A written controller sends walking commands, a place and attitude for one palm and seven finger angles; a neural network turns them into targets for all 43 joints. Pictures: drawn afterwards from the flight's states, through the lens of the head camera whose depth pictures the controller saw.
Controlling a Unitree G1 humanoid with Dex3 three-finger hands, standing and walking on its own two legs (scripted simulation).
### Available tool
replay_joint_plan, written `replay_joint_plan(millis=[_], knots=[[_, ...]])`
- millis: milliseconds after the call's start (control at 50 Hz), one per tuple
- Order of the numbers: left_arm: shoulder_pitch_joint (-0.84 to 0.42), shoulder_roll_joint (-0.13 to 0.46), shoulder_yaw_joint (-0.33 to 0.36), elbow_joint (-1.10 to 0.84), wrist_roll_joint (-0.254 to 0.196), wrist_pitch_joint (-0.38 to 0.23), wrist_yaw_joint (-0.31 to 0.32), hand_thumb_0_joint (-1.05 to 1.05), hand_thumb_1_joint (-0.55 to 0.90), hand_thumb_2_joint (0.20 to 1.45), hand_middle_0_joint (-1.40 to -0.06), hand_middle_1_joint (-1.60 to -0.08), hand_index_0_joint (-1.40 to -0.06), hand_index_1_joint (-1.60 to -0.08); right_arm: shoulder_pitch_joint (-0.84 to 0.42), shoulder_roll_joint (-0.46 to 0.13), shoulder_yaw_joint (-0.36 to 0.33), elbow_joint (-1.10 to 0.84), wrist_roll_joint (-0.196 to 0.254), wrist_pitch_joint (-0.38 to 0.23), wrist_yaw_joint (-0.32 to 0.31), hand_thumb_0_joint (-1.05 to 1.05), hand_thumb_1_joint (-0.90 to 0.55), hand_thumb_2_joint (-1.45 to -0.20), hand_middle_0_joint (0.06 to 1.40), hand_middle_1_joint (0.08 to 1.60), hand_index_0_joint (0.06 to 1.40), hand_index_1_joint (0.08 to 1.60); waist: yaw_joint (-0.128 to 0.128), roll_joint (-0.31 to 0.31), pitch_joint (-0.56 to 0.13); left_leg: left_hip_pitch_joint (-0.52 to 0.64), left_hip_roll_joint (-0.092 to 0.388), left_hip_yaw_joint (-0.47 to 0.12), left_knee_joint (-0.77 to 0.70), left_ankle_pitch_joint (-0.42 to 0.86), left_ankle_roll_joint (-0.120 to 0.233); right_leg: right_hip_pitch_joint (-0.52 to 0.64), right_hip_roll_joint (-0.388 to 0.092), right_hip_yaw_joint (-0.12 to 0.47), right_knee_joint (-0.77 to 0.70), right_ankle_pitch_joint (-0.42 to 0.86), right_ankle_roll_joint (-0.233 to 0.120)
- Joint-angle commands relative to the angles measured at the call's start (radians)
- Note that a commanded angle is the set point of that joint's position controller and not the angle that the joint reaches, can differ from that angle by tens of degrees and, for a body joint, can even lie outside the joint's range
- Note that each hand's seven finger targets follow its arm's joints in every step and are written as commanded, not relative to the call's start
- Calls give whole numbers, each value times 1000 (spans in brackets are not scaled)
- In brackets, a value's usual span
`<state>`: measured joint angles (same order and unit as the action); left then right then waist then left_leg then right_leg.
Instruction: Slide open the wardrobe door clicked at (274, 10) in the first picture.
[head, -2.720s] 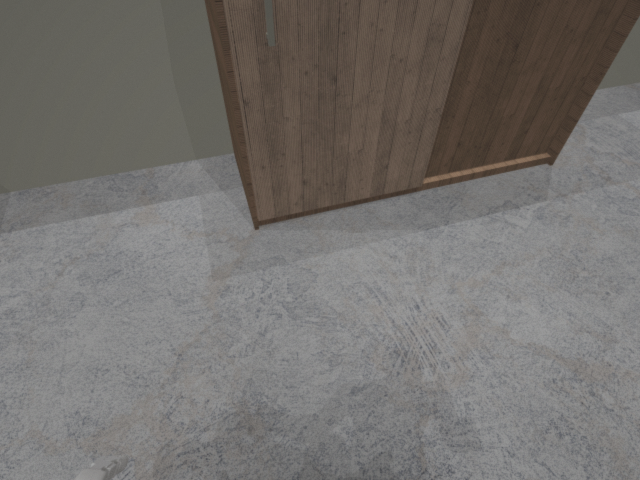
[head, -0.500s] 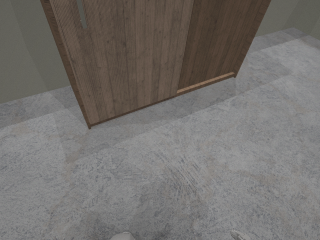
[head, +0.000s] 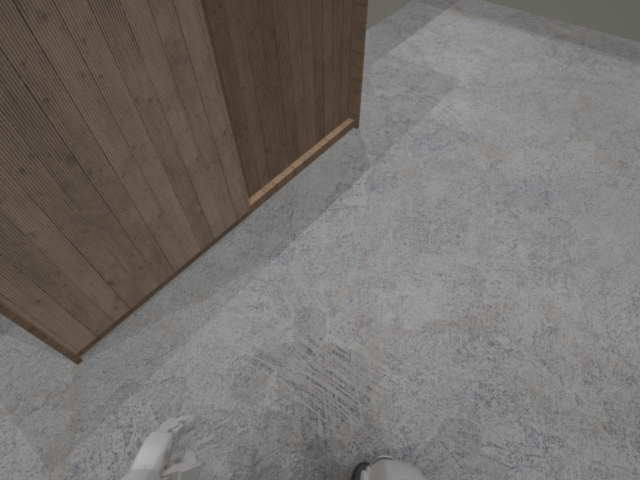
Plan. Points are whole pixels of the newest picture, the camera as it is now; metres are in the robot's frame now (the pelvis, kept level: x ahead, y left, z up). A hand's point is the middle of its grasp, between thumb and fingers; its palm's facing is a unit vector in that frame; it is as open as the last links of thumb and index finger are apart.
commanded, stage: walk to a spot facing it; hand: left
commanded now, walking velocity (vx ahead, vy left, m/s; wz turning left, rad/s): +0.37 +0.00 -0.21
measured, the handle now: out of the picture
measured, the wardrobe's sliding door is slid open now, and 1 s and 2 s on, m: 0.00 0.00 0.00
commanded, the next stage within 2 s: turn to face it in 0.28 s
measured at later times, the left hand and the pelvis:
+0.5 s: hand out of the picture +0.15 +0.19 -0.17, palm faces +0.07 -0.98 -0.16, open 7.4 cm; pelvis +0.20 +0.02 +0.00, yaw -1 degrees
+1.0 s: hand (186, 333) +0.36 +0.22 -0.13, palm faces +0.23 -0.94 -0.24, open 7.4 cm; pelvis +0.26 +0.00 +0.01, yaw +13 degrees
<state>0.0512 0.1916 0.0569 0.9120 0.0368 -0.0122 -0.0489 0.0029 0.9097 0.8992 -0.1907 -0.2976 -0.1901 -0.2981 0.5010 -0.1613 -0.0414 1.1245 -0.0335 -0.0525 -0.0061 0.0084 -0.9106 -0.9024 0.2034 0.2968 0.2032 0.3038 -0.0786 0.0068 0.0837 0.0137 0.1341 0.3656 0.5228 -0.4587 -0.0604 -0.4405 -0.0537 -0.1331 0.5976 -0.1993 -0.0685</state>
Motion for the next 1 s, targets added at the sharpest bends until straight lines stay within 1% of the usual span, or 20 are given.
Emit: replay_joint_plan(millis=[0,20,60,120,160,260,380,440,460,480,500,520,560,600,680,740,840,900,960,980], knots=[[458,315,80,81,-29,-32,45,0,900,900,-200,-300,-200,-300,-103,-106,-14,-143,28,-24,-2,0,-900,-900,200,300,200,300,224,-187,-340,-669,-39,-233,839,-127,41,746,-394,674,-268,151,-231],[387,280,70,62,-28,-34,47,0,900,900,-200,-300,-200,-300,-147,-102,-20,-148,24,-27,-1,0,-900,-900,200,300,200,300,199,-167,-278,-700,-10,-306,892,-30,43,644,-361,623,-286,115,-207],[250,169,40,44,-28,-43,58,0,900,900,-200,-300,-200,-300,-164,-96,-22,-125,11,-10,-1,0,-900,-900,200,300,200,300,120,-21,-127,-636,55,-334,795,107,42,382,-278,426,-322,104,-156],[216,114,20,60,-17,-59,60,0,900,900,-200,-300,-200,-300,-84,-48,-17,-83,2,22,2,0,-900,-900,200,300,200,300,47,-69,-81,-537,52,-304,649,155,22,205,-198,264,-364,162,-114],[241,78,24,71,-12,-67,62,0,900,900,-200,-300,-200,-300,-94,-29,-20,-91,0,26,7,0,-900,-900,200,300,200,300,43,-90,-80,-536,44,-297,565,191,17,200,-177,240,-376,169,-114],[303,94,12,107,-14,-73,60,0,900,900,-200,-300,-200,-300,-269,-40,-20,-150,7,22,25,0,-900,-900,200,300,200,300,81,-106,-24,-600,35,-297,372,252,16,265,-186,244,-401,133,-117],[370,119,8,144,-13,-67,68,0,900,900,-200,-300,-200,-300,-398,-48,-6,-183,14,8,31,0,-900,-900,200,300,200,300,112,-86,4,-494,-35,-248,144,230,50,369,-198,200,-318,376,-81],[355,115,2,153,-21,-57,75,0,900,900,-200,-300,-200,-300,-198,-94,-9,-114,10,3,12,0,-900,-900,200,300,200,300,20,-54,-91,-178,-85,-244,-35,414,86,336,-133,71,-32,540,-3],[375,93,-1,144,-27,-51,73,0,900,900,-200,-300,-200,-300,-88,-181,-26,-94,1,-2,6,0,-900,-900,200,300,200,300,-9,110,-173,35,66,-416,-42,681,150,170,-53,11,194,278,55],[416,50,-11,123,-37,-49,70,0,900,900,-200,-300,-200,-300,-33,-266,-39,-92,6,6,1,0,-900,-900,200,300,200,300,3,302,-234,157,303,-692,-101,967,291,-29,49,-20,488,-392,94],[366,79,-9,111,-25,-40,81,0,900,900,-200,-300,-200,-300,-55,-256,-32,-90,20,15,-10,0,-900,-900,200,300,200,300,1,219,-239,77,311,-735,-153,863,322,-51,32,82,609,-443,87],[304,75,-3,98,-24,-35,79,0,900,900,-200,-300,-200,-300,-113,-242,-31,-112,20,16,-15,0,-900,-900,200,300,200,300,9,169,-162,-24,289,-731,-178,748,325,-113,0,111,664,-384,93],[275,68,4,97,-16,-23,65,0,900,900,-200,-300,-200,-300,-244,-170,-16,-150,20,12,-14,0,-900,-900,200,300,200,300,66,93,-62,-207,193,-615,-227,608,265,-89,-51,128,605,-273,113],[320,45,9,102,-17,1,64,0,900,900,-200,-300,-200,-300,-281,-167,-18,-166,20,14,-13,0,-900,-900,200,300,200,300,94,97,-115,-253,126,-518,-233,605,228,-19,-45,113,541,-198,128],[290,51,26,63,-14,24,71,0,900,900,-200,-300,-200,-300,-263,-178,-37,-181,18,27,-9,0,-900,-900,200,300,200,300,87,68,-147,-252,105,-565,-257,466,230,-47,-40,117,490,-147,148],[210,56,33,18,-16,33,73,0,900,900,-200,-300,-200,-300,-251,-191,-51,-188,14,40,-6,0,-900,-900,200,300,200,300,68,82,-114,-262,96,-620,-261,352,241,-67,-34,121,404,-154,156],[111,66,35,-47,-21,35,75,0,900,900,-200,-300,-200,-300,-224,-213,-70,-196,8,55,-6,0,-900,-900,200,300,200,300,47,124,-117,-247,86,-708,-225,364,250,-25,2,132,261,-200,150],[108,69,32,-70,-27,31,77,0,900,900,-200,-300,-200,-300,-229,-227,-79,-209,5,62,-6,0,-900,-900,200,300,200,300,53,148,-140,-252,70,-757,-183,476,246,58,35,134,148,-221,138],[171,97,35,-70,-32,20,85,0,900,900,-200,-300,-200,-300,-268,-225,-85,-235,15,68,-1,0,-900,-900,200,300,200,300,93,122,-161,-331,17,-752,-98,511,195,255,45,133,-122,-78,126],[203,134,42,-70,-30,12,90,0,900,900,-200,-300,-200,-300,-267,-196,-83,-245,22,68,5,0,-900,-900,200,300,200,300,107,43,-182,-438,-30,-714,-24,404,143,402,-31,195,-265,-26,104]])
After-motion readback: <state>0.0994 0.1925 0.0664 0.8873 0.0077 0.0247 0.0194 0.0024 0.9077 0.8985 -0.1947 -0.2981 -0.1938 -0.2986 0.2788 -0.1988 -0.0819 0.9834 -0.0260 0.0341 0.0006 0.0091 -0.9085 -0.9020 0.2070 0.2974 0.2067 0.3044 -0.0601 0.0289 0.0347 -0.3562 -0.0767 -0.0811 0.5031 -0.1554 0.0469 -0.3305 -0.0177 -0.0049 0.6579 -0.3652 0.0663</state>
